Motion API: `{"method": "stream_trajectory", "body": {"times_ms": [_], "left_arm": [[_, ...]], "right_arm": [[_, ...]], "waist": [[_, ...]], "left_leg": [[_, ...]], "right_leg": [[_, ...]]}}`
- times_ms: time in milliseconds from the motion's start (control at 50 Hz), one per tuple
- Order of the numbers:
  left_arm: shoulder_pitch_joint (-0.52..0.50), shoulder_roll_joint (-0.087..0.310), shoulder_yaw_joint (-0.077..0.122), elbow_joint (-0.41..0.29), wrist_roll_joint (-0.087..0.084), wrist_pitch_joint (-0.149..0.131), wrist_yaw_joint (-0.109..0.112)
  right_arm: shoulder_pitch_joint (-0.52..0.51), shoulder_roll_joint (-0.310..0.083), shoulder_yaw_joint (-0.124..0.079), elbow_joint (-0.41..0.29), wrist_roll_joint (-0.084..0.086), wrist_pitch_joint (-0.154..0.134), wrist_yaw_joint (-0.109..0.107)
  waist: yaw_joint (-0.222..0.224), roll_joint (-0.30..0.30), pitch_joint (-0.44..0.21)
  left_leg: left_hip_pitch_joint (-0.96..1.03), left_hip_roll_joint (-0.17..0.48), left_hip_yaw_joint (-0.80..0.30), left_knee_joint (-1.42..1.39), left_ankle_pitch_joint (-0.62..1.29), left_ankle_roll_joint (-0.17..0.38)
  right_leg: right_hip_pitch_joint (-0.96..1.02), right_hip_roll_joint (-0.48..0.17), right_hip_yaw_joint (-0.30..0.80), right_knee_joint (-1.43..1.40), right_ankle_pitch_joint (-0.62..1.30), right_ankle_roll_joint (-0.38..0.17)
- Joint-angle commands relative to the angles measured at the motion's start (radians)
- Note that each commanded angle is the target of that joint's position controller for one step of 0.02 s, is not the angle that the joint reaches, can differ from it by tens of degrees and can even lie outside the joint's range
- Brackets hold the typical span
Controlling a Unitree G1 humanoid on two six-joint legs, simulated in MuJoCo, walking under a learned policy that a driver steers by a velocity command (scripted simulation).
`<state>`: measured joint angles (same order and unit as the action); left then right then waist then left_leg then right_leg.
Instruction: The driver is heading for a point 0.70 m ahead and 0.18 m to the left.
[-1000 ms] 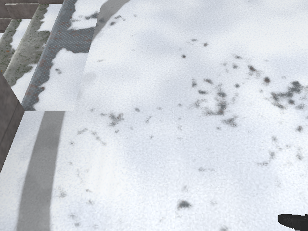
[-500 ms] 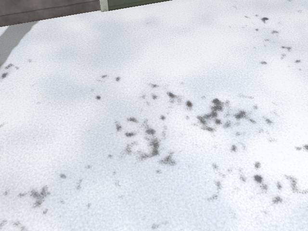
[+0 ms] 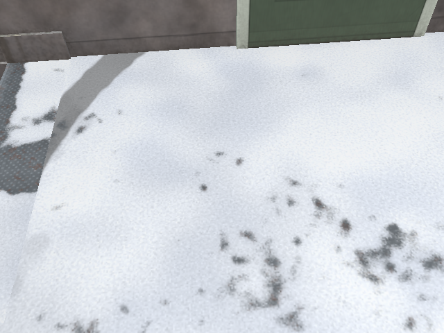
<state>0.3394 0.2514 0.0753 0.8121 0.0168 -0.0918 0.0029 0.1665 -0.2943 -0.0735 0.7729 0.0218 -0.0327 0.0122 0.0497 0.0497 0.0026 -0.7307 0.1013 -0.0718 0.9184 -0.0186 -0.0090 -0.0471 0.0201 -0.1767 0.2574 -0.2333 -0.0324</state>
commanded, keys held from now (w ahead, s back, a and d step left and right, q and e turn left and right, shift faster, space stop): w+q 0.66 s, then w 0.18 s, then no key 0.16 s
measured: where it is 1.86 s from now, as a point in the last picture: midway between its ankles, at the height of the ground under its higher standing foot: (188, 281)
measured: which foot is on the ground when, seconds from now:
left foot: up 0.00-0.18, down 0.20-0.68, up 0.70-1.00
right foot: down 0.00-0.22, up 0.24-0.66, down 0.68-1.00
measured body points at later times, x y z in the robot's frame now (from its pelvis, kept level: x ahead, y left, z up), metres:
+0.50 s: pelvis +0.28 +0.07 +0.00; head +0.31 +0.10 +0.45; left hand +0.40 +0.38 -0.08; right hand +0.43 -0.18 -0.11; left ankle +0.24 +0.14 -0.74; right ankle +0.47 -0.08 -0.68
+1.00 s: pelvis +0.54 +0.12 +0.00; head +0.57 +0.13 +0.45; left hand +0.43 +0.37 -0.12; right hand +0.83 +0.00 -0.09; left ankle +0.57 +0.31 -0.69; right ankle +0.56 +0.01 -0.74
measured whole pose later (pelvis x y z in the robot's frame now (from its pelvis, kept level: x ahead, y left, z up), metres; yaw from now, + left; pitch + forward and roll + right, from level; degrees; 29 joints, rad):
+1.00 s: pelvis +0.54 +0.12 +0.00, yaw +29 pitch +2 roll -1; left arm 0.34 0.26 0.05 0.85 0.00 -0.08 -0.01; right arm 0.13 -0.28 -0.05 0.66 0.00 -0.05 0.00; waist 0.07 0.04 0.03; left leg -0.62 0.06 -0.05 0.78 -0.16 -0.02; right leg -0.14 0.04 -0.03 0.30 -0.20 -0.03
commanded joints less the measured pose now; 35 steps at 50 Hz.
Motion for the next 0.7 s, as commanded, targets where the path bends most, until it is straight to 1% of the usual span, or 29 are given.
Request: {"method": "stream_trajectory", "body": {"times_ms": [20, 60, 100, 120, 140, 160, 180, 200, 220, 240, 260, 280, 300, 320, 340, 360, 380, 420, 440, 480, 520, 560, 580, 620, 640, 660, 680, 700], "left_arm": [[-0.061, 0.153, 0.035, -0.062, -0.008, -0.015, 0.013], [-0.029, 0.169, 0.042, -0.042, -0.017, -0.003, 0.015], [-0.012, 0.184, 0.048, -0.027, -0.028, 0.012, 0.016], [-0.015, 0.194, 0.051, -0.023, -0.032, 0.019, 0.017], [-0.024, 0.21, 0.055, -0.024, -0.035, 0.026, 0.02], [-0.031, 0.228, 0.059, -0.026, -0.039, 0.033, 0.024], [-0.044, 0.24, 0.061, -0.028, -0.042, 0.042, 0.027], [-0.053, 0.232, 0.055, -0.031, -0.045, 0.045, 0.03], [-0.026, 0.162, 0.029, -0.055, -0.01, 0.034, 0.03], [0.027, 0.062, -0.006, -0.11, -0.004, 0.0, 0.017], [-0.089, 0.155, 0.011, -0.122, -0.04, -0.038, 0.001], [-0.158, 0.164, 0.011, -0.148, -0.065, -0.053, -0.005], [-0.163, 0.148, 0.008, -0.143, -0.048, -0.058, 0.003], [-0.16, 0.16, 0.016, -0.135, -0.019, -0.053, 0.01], [-0.141, 0.163, 0.021, -0.133, -0.012, -0.04, 0.008], [-0.13, 0.158, 0.022, -0.134, -0.007, -0.028, 0.008], [-0.128, 0.144, 0.019, -0.134, -0.004, -0.018, 0.008], [-0.177, 0.119, 0.01, -0.152, 0.001, -0.006, 0.01], [-0.218, 0.106, 0.004, -0.163, 0.002, -0.005, 0.01], [-0.295, 0.084, -0.007, -0.178, 0.0, -0.009, 0.004], [-0.361, 0.082, -0.012, -0.192, -0.011, -0.015, -0.006], [-0.401, 0.101, -0.007, -0.207, -0.022, -0.022, -0.016], [-0.406, 0.114, -0.003, -0.212, -0.024, -0.026, -0.021], [-0.389, 0.14, 0.008, -0.213, -0.026, -0.035, -0.028], [-0.355, 0.149, 0.015, -0.206, -0.028, -0.04, -0.028], [-0.279, 0.16, 0.025, -0.186, -0.026, -0.045, -0.025], [-0.165, 0.193, 0.039, -0.166, -0.01, -0.051, -0.02], [-0.009, 0.247, 0.05, -0.15, 0.001, -0.049, -0.014]], "right_arm": [[-0.082, -0.007, 0.01, -0.082, -0.005, -0.009, 0.02], [-0.139, -0.006, 0.014, -0.112, -0.003, -0.008, 0.032], [-0.173, -0.015, 0.013, -0.14, -0.002, -0.007, 0.044], [-0.175, -0.023, 0.009, -0.152, -0.003, -0.006, 0.049], [-0.159, -0.037, 0.002, -0.159, -0.003, -0.004, 0.052], [-0.116, -0.058, -0.009, -0.157, -0.003, -0.001, 0.052], [-0.011, -0.092, -0.029, -0.137, 0.001, 0.001, 0.05], [0.154, -0.151, -0.063, -0.095, 0.003, 0.003, 0.037], [0.274, -0.251, -0.092, -0.07, 0.004, 0.013, 0.013], [0.209, -0.309, -0.091, -0.101, 0.008, 0.0, 0.016], [0.235, -0.22, -0.065, -0.115, 0.0, -0.009, 0.022], [0.209, -0.174, -0.053, -0.108, -0.005, -0.019, 0.02], [0.144, -0.148, -0.044, -0.114, -0.003, -0.026, 0.02], [0.085, -0.111, -0.033, -0.126, -0.006, -0.028, 0.016], [0.055, -0.099, -0.027, -0.144, -0.017, -0.029, 0.011], [0.044, -0.1, -0.028, -0.15, -0.018, -0.031, 0.007], [0.048, -0.108, -0.03, -0.147, -0.015, -0.033, 0.003], [0.072, -0.133, -0.036, -0.138, -0.011, -0.034, -0.011], [0.085, -0.142, -0.039, -0.132, -0.008, -0.033, -0.017], [0.109, -0.146, -0.041, -0.122, -0.003, -0.026, -0.024], [0.14, -0.149, -0.042, -0.113, 0.0, -0.02, -0.027], [0.174, -0.151, -0.043, -0.099, 0.005, -0.015, -0.027], [0.184, -0.146, -0.042, -0.095, 0.007, -0.012, -0.029], [0.186, -0.143, -0.044, -0.096, 0.005, -0.007, -0.032], [0.175, -0.143, -0.045, -0.1, 0.003, -0.004, -0.033], [0.158, -0.127, -0.04, -0.108, 0.001, -0.002, -0.033], [0.153, -0.081, -0.023, -0.117, -0.006, -0.006, -0.029], [0.189, -0.02, 0.0, -0.132, -0.027, -0.009, -0.03]], "waist": [[-0.005, -0.089, 0.066], [0.016, -0.083, 0.089], [0.021, -0.088, 0.097], [0.011, -0.097, 0.089], [-0.007, -0.115, 0.064], [-0.037, -0.139, 0.023], [-0.1, -0.144, -0.036], [-0.187, -0.12, -0.121], [-0.205, 0.05, -0.208], [-0.097, 0.24, -0.334], [-0.177, 0.086, -0.357], [-0.17, 0.051, -0.228], [-0.116, -0.046, -0.134], [-0.079, -0.043, -0.097], [-0.049, -0.02, -0.077], [-0.035, -0.016, -0.07], [-0.028, -0.018, -0.062], [-0.035, -0.024, -0.035], [-0.048, -0.018, -0.024], [-0.08, 0.008, -0.015], [-0.11, 0.027, -0.012], [-0.126, 0.037, -0.008], [-0.125, 0.04, -0.009], [-0.108, 0.061, -0.013], [-0.086, 0.079, -0.017], [-0.042, 0.084, -0.042], [0.012, 0.058, -0.131], [0.05, -0.087, -0.279]], "left_leg": [[0.024, 0.011, 0.033, -0.138, 0.1, 0.013], [0.001, 0.008, 0.055, -0.201, 0.068, 0.032], [-0.009, -0.004, 0.085, -0.243, -0.007, 0.057], [0.017, -0.021, 0.109, -0.259, -0.057, 0.074], [0.074, -0.052, 0.143, -0.264, -0.11, 0.093], [0.154, -0.092, 0.177, -0.261, -0.167, 0.114], [0.293, -0.139, 0.202, -0.283, -0.191, 0.141], [0.548, -0.179, 0.191, -0.355, -0.124, 0.18], [0.853, 0.0, -0.097, -0.362, -0.057, 0.247], [1.117, 0.215, -0.696, -0.54, -0.271, 0.455], [1.124, 0.223, -0.716, -0.63, -0.327, 0.414], [1.018, 0.193, -0.573, -0.629, -0.276, 0.374], [0.855, 0.15, -0.454, -0.627, -0.166, 0.339], [0.733, 0.114, -0.369, -0.635, -0.068, 0.318], [0.649, 0.09, -0.331, -0.656, -0.004, 0.314], [0.604, 0.077, -0.313, -0.675, 0.036, 0.318], [0.564, 0.068, -0.283, -0.683, 0.084, 0.321], [0.507, 0.042, -0.225, -0.693, 0.138, 0.312], [0.489, 0.023, -0.201, -0.691, 0.132, 0.296], [0.462, -0.019, -0.163, -0.676, 0.074, 0.258], [0.454, -0.026, -0.175, -0.662, 0.0, 0.237], [0.488, -0.002, -0.227, -0.63, -0.051, 0.231], [0.521, 0.009, -0.259, -0.601, -0.073, 0.226], [0.574, 0.033, -0.324, -0.542, -0.088, 0.212], [0.583, 0.035, -0.346, -0.509, -0.073, 0.202], [0.572, 0.009, -0.342, -0.449, -0.035, 0.182], [0.531, -0.04, -0.286, -0.293, -0.002, 0.147], [0.396, -0.119, -0.18, 0.0, -0.236, 0.104]], "right_leg": [[-0.041, -0.277, 0.055, -0.13, 0.297, -0.126], [0.031, -0.298, 0.034, -0.113, 0.313, -0.121], [0.104, -0.317, 0.015, -0.07, 0.381, -0.109], [0.127, -0.321, 0.0, -0.031, 0.484, -0.099], [0.143, -0.32, -0.016, 0.028, 0.658, -0.088], [0.153, -0.316, -0.028, 0.113, 0.84, -0.076], [0.138, -0.299, -0.046, 0.264, 0.963, -0.06], [0.034, -0.256, -0.07, 0.488, 0.911, -0.024], [-0.256, -0.192, -0.068, 0.823, 0.398, 0.027], [-0.643, 0.032, 0.111, 1.15, -0.344, 0.08], [-0.751, -0.016, 0.282, 1.187, -0.313, 0.054], [-0.795, -0.054, 0.269, 1.146, -0.234, 0.03], [-0.753, -0.101, 0.266, 1.048, -0.16, 0.025], [-0.682, -0.131, 0.265, 0.962, -0.12, 0.031], [-0.62, -0.144, 0.269, 0.929, -0.092, 0.038], [-0.595, -0.144, 0.265, 0.891, -0.079, 0.05], [-0.584, -0.141, 0.252, 0.852, -0.067, 0.064], [-0.59, -0.127, 0.233, 0.737, 0.011, 0.093], [-0.586, -0.115, 0.227, 0.658, 0.081, 0.102], [-0.537, -0.081, 0.221, 0.488, 0.223, 0.107], [-0.482, -0.045, 0.215, 0.368, 0.309, 0.108], [-0.463, -0.03, 0.232, 0.309, 0.315, 0.1], [-0.46, -0.026, 0.245, 0.278, 0.295, 0.091], [-0.429, -0.022, 0.259, 0.243, 0.22, 0.066], [-0.385, -0.02, 0.254, 0.23, 0.177, 0.049], [-0.281, -0.013, 0.235, 0.19, 0.175, 0.026], [-0.096, -0.076, 0.272, 0.2, 0.175, -0.019], [0.167, -0.255, 0.472, 0.209, 0.135, -0.079]]}}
